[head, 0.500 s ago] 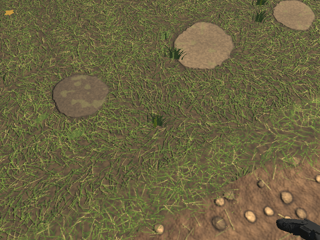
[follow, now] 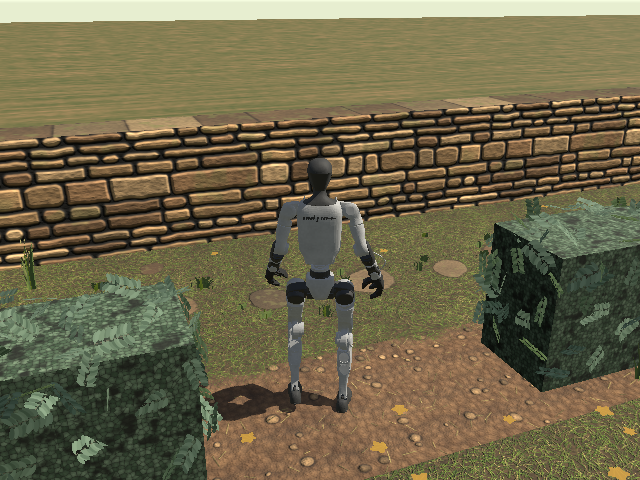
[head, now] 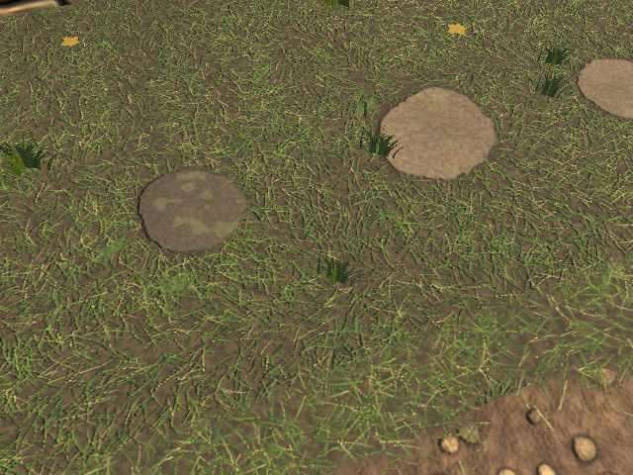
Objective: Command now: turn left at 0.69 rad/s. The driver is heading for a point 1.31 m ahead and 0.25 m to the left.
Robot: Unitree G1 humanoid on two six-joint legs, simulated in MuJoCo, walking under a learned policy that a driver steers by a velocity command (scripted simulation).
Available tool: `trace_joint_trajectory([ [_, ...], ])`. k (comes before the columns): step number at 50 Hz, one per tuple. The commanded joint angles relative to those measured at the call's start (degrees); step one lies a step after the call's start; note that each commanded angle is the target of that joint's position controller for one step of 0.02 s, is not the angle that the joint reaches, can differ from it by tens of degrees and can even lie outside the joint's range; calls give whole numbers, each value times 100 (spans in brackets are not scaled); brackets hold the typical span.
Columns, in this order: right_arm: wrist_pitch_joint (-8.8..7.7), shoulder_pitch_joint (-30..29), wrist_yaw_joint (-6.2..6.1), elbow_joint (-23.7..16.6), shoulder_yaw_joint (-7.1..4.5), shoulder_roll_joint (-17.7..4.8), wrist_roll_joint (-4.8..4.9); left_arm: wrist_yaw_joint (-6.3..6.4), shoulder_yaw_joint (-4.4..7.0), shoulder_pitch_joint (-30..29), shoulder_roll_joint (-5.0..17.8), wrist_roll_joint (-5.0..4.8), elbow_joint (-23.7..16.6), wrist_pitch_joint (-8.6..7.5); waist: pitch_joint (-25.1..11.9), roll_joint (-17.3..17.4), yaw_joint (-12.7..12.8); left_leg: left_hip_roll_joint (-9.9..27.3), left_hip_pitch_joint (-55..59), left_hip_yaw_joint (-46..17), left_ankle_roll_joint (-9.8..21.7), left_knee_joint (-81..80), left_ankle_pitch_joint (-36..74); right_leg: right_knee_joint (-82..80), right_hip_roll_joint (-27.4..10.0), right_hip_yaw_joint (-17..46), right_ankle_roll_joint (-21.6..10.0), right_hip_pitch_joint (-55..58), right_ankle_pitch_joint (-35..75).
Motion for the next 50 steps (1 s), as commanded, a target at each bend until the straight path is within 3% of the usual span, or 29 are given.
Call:
trace_joint_trajectory([
  [1, -63, -332, 147, -707, -49, -391, 12, 20, 431, 119, 1197, -88, -266, -59, -723, -955, 259, -35, 44, 295, 217, -797, 26, -495, -1678, 881, -1101, 979, 2578],
  [4, -10, 224, 104, -560, -189, -533, -26, -41, 454, 214, 1014, -228, -125, -110, -741, -536, -54, -362, 1277, 363, 709, -2296, 1219, 533, -1419, 257, -400, 363, 1675],
  [5, -31, 510, -5, -545, -381, -1108, -53, -83, 428, 362, 800, -104, -125, -125, -683, 688, -63, 285, 2201, -913, 1140, -2810, 3216, 1986, -837, -239, 122, -813, 246],
  [6, -128, 557, -38, -724, -530, -1907, -224, -88, 296, -261, 494, 100, -682, -176, -725, 2382, -59, 1677, 2867, -3525, 2430, -3028, 4814, 3557, 260, 100, 633, -2870, -2372],
  [7, -263, 681, 32, -786, -455, -1561, -355, -72, 363, -783, 801, 65, -715, -227, -1293, 1328, -530, 1814, 3050, -3554, 2771, -3237, 4199, 4395, 323, 1173, 542, -3113, -2489],
  [9, -405, 506, -18, -656, -360, -1160, -4, -147, 435, -561, 898, -135, -556, -352, -986, 394, -207, 1158, 2841, -3120, 2117, -3658, -401, 3941, 13, 1497, 180, -3341, -1211],
  [10, -386, 242, -52, -716, -281, -999, 110, -160, 490, -530, 1043, -119, -518, -395, -657, 469, -94, 1098, 2486, -3184, 1986, -3923, -1508, 3513, 6, 1469, 145, -3338, -785],
  [11, -377, 64, -108, -792, -226, -952, 79, -196, 517, -485, 1062, -99, -491, -448, -480, 689, 16, 938, 2106, -3120, 1912, -4107, -1853, 3287, 78, 1417, 155, -3085, -419],
  [14, -447, 188, -219, -832, -219, -977, -51, -295, 485, -475, 906, -102, -377, -679, -392, 631, 25, 670, 1922, -2819, 1810, -4191, -1213, 2400, 316, 1326, 257, -2703, 351],
  [18, -496, 318, -248, -818, -234, -1070, 15, -356, 405, -655, 751, -166, -364, -829, -243, 892, -24, 374, 1517, -2648, 1799, -4021, -735, 1170, 598, 1303, 463, -2056, 623],
  [19, -360, 504, -16, -653, -327, -1360, -342, -501, 253, -352, 661, 316, -183, -452, -310, 1176, -164, 33, 1452, -2526, 1688, -3973, -1015, 1398, 584, 932, 567, -1888, 390],
  [21, -266, 464, 174, -732, -286, -1176, -271, -532, 234, -678, 738, 187, -402, -263, -31, 1028, -257, -52, 1060, -2746, 1716, -3894, -1004, 1097, 567, 929, 683, -1677, 149],
  [23, -288, 278, 219, -810, -272, -1182, -245, -505, 204, -699, 815, 55, -498, -297, -34, 1010, -181, 37, 927, -2987, 1739, -3776, -983, 663, 517, 995, 620, -1237, 24],
  [25, -383, 27, 183, -867, -222, -1100, -236, -423, 227, -153, 949, -5, -368, -405, -147, 941, 96, 192, 562, -3195, 1656, -3692, -930, 283, 374, 1015, 358, -159, 265],
  [27, -488, -62, 123, -829, -82, -698, -250, -288, 317, 1140, 1180, 127, 8, -560, -443, 239, 713, -185, -224, -2765, 1430, -2474, -759, -171, 174, 1109, 79, 1675, -4],
  [28, -594, -96, 113, -893, 83, -164, -238, -211, 411, 1991, 1646, 316, 111, -648, -837, -1121, 1074, -889, -785, -1789, 1220, -273, -618, -867, -1015, 2689, -81, 2491, -1839],
  [29, -626, -12, 64, -1160, 125, -108, -84, -269, 532, 1884, 2195, 370, 105, -649, -768, -2028, 743, -1383, -2244, -1279, 1120, 1028, -759, -2058, -1920, 5689, -429, 2592, -3827],
  [30, -576, -53, 24, -961, 90, -436, -207, -323, 458, 1444, 1717, 297, 3, -624, -248, -807, 526, -882, -2547, -1378, 1129, 1741, -113, -1941, -1998, 5551, -564, 2189, -3736],
  [31, -578, -164, 98, -855, 59, -578, -318, -349, 351, 1321, 1345, 202, -20, -629, -156, -391, 455, -754, -2437, -1323, 1089, 1737, 323, -1706, -1658, 4677, -549, 1919, -3156],
  [32, -586, -205, 193, -770, 50, -632, -381, -359, 281, 1348, 1137, 177, 46, -656, -140, -296, 408, -602, -2212, -1296, 1015, 1559, 603, -1671, -1309, 3856, -480, 1712, -2561],
  [34, -565, -430, 329, -772, 72, -590, -475, -328, 198, 1680, 1008, 116, 299, -744, 45, -709, 450, -518, -1979, -1231, 863, 1221, 852, -1911, -884, 3127, -524, 1402, -1981],
  [39, -600, -1539, 399, -1090, 277, -375, -487, -363, 155, 2216, 842, -30, 673, -787, 432, -594, 556, -145, -2046, -279, 488, -112, 1464, -2326, -583, 2660, -1069, 1279, -129],
  [41, -654, -1936, 453, -1196, 402, -160, -393, -336, 207, 2276, 1001, -17, 770, -773, 456, -743, 630, -293, -1195, -25, 434, -1035, 1613, -2378, -444, 2339, -1054, 884, 892],
  [43, -674, -2073, 429, -1231, 421, -191, -366, -318, 266, 2369, 1225, -44, 895, -756, 392, -838, 598, -436, -462, 113, 511, -1510, 1565, -2345, -585, 2299, -1070, 838, 1984],
  [45, -697, -1718, 314, -1101, 358, -355, -358, -326, 273, 2322, 1319, -70, 979, -743, 129, -821, 334, -653, 532, 121, 662, -1893, 1442, -1787, -649, 2165, -972, 898, 3583],
  [47, -733, -93, 102, -583, 164, -723, -392, -344, 312, 2136, 1512, -115, 1007, -766, -839, -584, -539, -781, 2785, 83, 851, -2140, 1305, 254, -401, 1846, -767, 453, 4868],
  [48, -762, 931, -41, -356, 19, -1071, -489, -372, 294, 1922, 1411, -130, 890, -806, -1409, -368, -1075, 9, 4338, -572, 961, -2067, 658, 1808, -70, 1795, -688, -759, 3557],
  [49, -791, 1566, -107, -282, -104, -1526, -700, -360, 103, 2254, 466, -222, 630, -825, -2407, 1097, -906, 1917, 5659, -3090, 1199, -2655, -2193, 3902, 511, 1443, -616, -2201, -711],
  [50, -734, 1300, -85, -346, -92, -1470, -589, -354, 145, 2076, 784, -247, 485, -743, -2382, 1234, -788, 2279, 4899, -4902, 1323, -3793, -3308, 4707, 541, 1537, -716, -2658, -917],
])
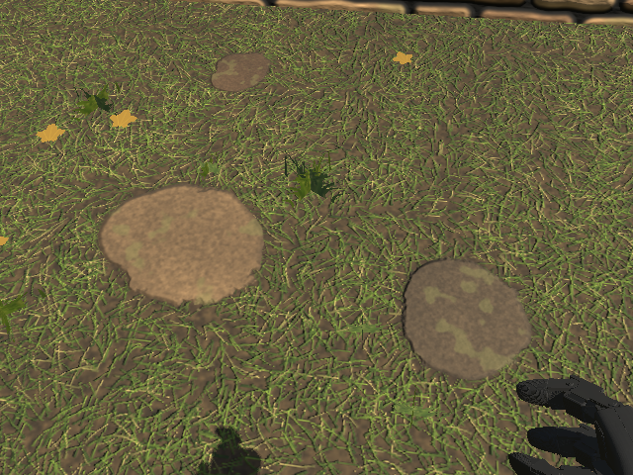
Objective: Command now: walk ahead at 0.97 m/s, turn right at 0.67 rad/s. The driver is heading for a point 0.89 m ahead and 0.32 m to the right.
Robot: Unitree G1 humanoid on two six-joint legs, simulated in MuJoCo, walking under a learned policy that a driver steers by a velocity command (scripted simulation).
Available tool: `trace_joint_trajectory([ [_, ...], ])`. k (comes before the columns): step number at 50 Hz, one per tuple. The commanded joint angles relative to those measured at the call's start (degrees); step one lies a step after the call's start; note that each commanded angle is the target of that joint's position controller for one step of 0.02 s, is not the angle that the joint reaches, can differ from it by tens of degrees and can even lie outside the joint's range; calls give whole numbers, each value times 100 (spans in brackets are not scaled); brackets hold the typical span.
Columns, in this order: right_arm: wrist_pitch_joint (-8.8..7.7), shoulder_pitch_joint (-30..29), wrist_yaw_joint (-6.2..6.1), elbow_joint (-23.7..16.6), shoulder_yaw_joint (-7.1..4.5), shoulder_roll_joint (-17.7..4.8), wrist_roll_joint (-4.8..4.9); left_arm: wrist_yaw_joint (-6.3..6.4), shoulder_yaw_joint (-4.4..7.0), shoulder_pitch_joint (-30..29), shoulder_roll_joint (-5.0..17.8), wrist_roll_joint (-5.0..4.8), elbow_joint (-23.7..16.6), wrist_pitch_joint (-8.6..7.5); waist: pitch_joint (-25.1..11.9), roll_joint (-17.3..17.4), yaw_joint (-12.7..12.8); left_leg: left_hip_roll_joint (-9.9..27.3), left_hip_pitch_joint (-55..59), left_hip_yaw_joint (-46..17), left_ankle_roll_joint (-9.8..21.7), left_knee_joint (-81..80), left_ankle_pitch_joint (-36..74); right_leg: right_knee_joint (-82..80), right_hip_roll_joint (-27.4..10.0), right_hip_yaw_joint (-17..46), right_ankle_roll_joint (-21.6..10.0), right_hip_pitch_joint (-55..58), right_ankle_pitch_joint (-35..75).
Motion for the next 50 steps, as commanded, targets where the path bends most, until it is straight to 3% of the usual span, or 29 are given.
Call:
trace_joint_trajectory([
  [1, 70, 2130, -177, 342, -519, -1212, -11, 11, 156, -1117, 760, -18, -1017, -57, -1190, 812, -1368, 2353, 4240, -4037, 613, -2163, -4132, 3229, -202, -157, -314, -4142, 760],
  [3, 24, 1803, -156, 457, -418, -713, 35, -111, 120, -1341, 569, 115, -941, 61, -315, 432, -1076, 1893, 3064, -2431, 530, -2324, -2187, 2878, -541, -259, -184, -3930, 1156],
  [7, -179, 1993, -99, 897, -335, -368, 255, -292, 45, -1891, 252, 233, -1189, 372, 369, 547, -742, 1599, 2411, -773, 358, -2792, -520, 2736, -837, -369, -20, -4238, 1455],
  [11, -315, 1826, -104, 1084, -346, -438, 251, -439, -44, -2686, 283, 191, -1636, 394, 651, 391, -498, 1254, 2074, 704, 223, -3080, 981, 1670, -789, -659, -61, -4136, 2636],
  [14, -335, 2086, -185, 1307, -377, -683, 251, -552, -132, -3426, 326, 227, -1875, 353, 907, 16, -627, 1101, 2174, 1397, 90, -3250, 2657, 214, -437, -1514, -342, -3347, 2984],
  [16, -264, 2349, -243, 1363, -430, -1024, 234, -526, -116, -3288, 459, 185, -1797, 335, 512, 161, -500, 1187, 2885, 1511, 9, -2539, 5628, -103, 97, -1926, -555, -2678, 2830],
  [18, -51, 2200, -320, 1270, -552, -1491, 176, -410, 12, -2145, 817, 138, -1486, 329, -301, 517, 188, 1394, 3329, 1450, -18, -741, 7543, -119, 489, -1929, -736, -1506, 2083],
  [19, 63, 1944, -331, 1156, -593, -1610, 143, -324, 147, -987, 1078, 141, -1150, 325, -882, 588, 727, 1498, 2972, 1289, 87, 747, 7569, -221, 601, -1691, -901, -241, 1704],
  [20, 114, 1861, -274, 1119, -589, -1536, 101, -171, 335, -12, 1363, 151, -779, 338, -1293, 249, 1014, 1255, 1970, 1218, 58, 2719, 5604, -659, 610, -1218, -1046, 1304, 1394],
  [21, 71, 1775, -125, 998, -409, -770, 47, -19, 482, -542, 1752, 40, -815, 430, -766, -1245, 394, 64, 79, 1113, -102, 5046, -1013, -886, -199, 213, -1247, 1792, 1355],
  [22, -79, 2087, -99, 257, -342, -734, 212, -35, 577, -940, 2421, 258, -1157, 495, -1857, -1684, -168, -404, -1984, -66, -315, 6461, -1986, -2039, -1396, 3571, -2527, 3318, 1064],
  [23, -246, 1568, -115, 194, -317, -966, 170, 28, 595, -773, 2144, 236, -1241, 483, -1796, -379, 121, 1, -2290, -748, -232, 6036, -1370, -2832, -1554, 4014, -2364, 3041, 411],
  [24, -320, 1410, -122, 200, -271, -943, 183, 73, 526, -912, 1815, 188, -1076, 422, -777, 160, -187, 261, -2173, -764, -201, 5263, -1053, -3127, -1430, 3695, -2093, 1939, 523],
  [25, -293, 1250, -143, 205, -241, -878, 110, 97, 462, -1074, 1589, 174, -994, 327, -271, 539, -489, 478, -1768, -738, -249, 4638, -1058, -3156, -1172, 3168, -1882, 946, 1052],
  [28, 89, 1456, -124, 277, -192, -765, -95, 111, 283, -1413, 1231, 118, -1048, 80, 115, 537, -1018, 736, -762, -670, -511, 3509, -1451, -3247, -520, 2010, -1707, -842, 1914],
  [32, 147, 132, 7, -307, -25, -404, 76, 31, 336, -1401, 1309, 112, -1074, -58, 505, 119, -721, 613, 43, -258, -624, 1199, 389, -3604, 97, 1388, -1362, -2007, 2341],
  [34, 123, -68, 26, -363, -16, -414, 196, -22, 388, -1238, 1387, 56, -1025, -76, 299, -109, -498, 389, 588, -193, -515, 370, 1392, -3526, 88, 1381, -1100, -1768, 3104],
  [37, 91, -51, -21, -389, -102, -683, 227, 9, 438, -1062, 1491, 28, -962, -46, 48, -276, -427, 146, 1046, -294, -358, -383, 1345, -2994, -100, 1604, -804, -855, 4086],
  [39, 54, 1013, -138, -95, -308, -1141, 236, 31, 493, -1184, 1779, 100, -974, -21, -690, -236, -978, -160, 2207, -294, -246, -427, 312, -1501, -51, 1593, -536, -396, 5507],
  [40, 32, 2191, -234, 171, -429, -1358, 236, 3, 495, -1508, 1847, 131, -1025, -48, -1193, -181, -1715, -5, 3487, -283, -181, -406, -41, -90, 135, 1424, -401, -897, 5415],
  [41, -10, 3428, -364, 384, -576, -1746, 61, 17, 309, -1614, 1166, 151, -1152, -117, -1836, 413, -2107, 1100, 4642, -1294, 1, -529, -1623, 1890, 485, 948, -303, -1643, 3624],
  [42, -22, 2928, -339, 291, -609, -2115, -115, 35, 94, -948, 388, -78, -1501, -110, -2342, 2392, -1201, 2747, 5309, -4676, 559, -1766, -1483, 3364, 1158, 284, -52, -3123, -306],
  [43, 11, 2307, -257, 212, -640, -1766, -31, 117, 90, -834, 863, 93, -1323, -15, -1950, 1694, -1048, 2683, 4837, -5159, 942, -1809, -1052, 3780, 624, 136, -79, -3756, 23],
  [44, 16, 1926, -209, 166, -495, -1116, 36, 112, 129, -1253, 1023, 194, -1208, 70, -1259, 755, -1063, 2376, 4128, -3934, 993, -1562, -26, 3667, 289, -3, -19, -3737, 432],
  [45, 15, 1829, -161, 302, -393, -736, 59, 68, 129, -1570, 978, 249, -1220, 121, -704, 166, -1016, 2063, 3359, -2920, 962, -1444, 1519, 3395, 160, -111, 57, -3582, 556],
  [46, -21, 1929, -142, 471, -341, -639, 79, 11, 120, -1858, 870, 284, -1346, 162, -537, 214, -975, 1823, 3068, -2237, 863, -1402, 2541, 3058, 51, -67, 106, -3559, 467],
  [47, -158, 1594, -142, 405, -409, -657, 406, 57, 126, -1997, 827, -254, -1570, 139, -318, 755, -922, 1497, 2999, -1703, 777, -1567, 3039, 2916, -231, 19, 227, -3575, 312],
  [48, -234, 1535, -128, 519, -397, -618, 465, 63, 82, -2094, 800, -291, -1652, 161, -298, 743, -831, 1468, 2874, -1560, 755, -1672, 3212, 2494, -265, 14, 255, -3572, 324],
  [50, -264, 1312, -129, 616, -449, -766, 500, 39, -9, -2317, 597, -116, -1809, 201, -92, 417, -670, 1493, 2330, -1156, 865, -1891, 3723, 1360, -238, -169, 386, -3353, 385],
])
